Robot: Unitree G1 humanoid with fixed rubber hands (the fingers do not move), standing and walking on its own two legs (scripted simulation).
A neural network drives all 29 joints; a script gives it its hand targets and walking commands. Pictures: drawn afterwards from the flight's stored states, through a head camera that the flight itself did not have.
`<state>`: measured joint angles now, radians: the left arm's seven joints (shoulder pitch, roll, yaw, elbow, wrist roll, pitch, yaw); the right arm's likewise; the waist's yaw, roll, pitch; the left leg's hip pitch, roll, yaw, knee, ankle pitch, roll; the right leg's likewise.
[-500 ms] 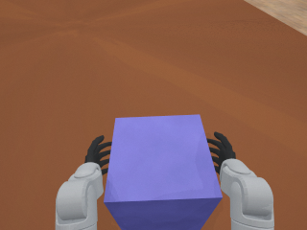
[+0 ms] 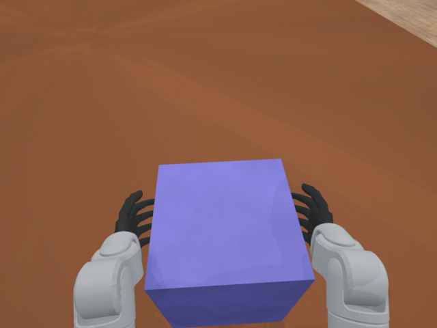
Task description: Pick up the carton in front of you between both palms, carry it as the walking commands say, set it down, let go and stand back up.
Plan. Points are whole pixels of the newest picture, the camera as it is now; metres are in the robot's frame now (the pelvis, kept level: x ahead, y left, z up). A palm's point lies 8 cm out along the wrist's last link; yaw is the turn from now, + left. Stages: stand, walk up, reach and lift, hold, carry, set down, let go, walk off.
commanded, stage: carry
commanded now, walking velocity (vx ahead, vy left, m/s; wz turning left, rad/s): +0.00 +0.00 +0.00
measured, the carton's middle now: (224, 248) +0.27 +0.00 +0.02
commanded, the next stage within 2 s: none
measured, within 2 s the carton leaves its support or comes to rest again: neither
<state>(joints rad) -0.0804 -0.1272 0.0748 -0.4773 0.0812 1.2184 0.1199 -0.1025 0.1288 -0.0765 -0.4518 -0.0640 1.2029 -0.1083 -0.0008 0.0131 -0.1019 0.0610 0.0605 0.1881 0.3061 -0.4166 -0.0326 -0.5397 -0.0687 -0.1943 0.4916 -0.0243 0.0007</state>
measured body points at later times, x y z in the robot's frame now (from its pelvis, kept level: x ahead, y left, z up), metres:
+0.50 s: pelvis +0.21 -0.01 +0.01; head +0.18 -0.01 +0.46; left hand +0.47 +0.14 +0.11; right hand +0.47 -0.16 +0.11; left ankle +0.18 +0.11 -0.73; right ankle +0.16 -0.10 -0.73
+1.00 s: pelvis +0.22 -0.01 +0.00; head +0.22 -0.01 +0.45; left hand +0.50 +0.14 +0.07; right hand +0.50 -0.16 +0.07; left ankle +0.18 +0.11 -0.73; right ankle +0.16 -0.11 -0.73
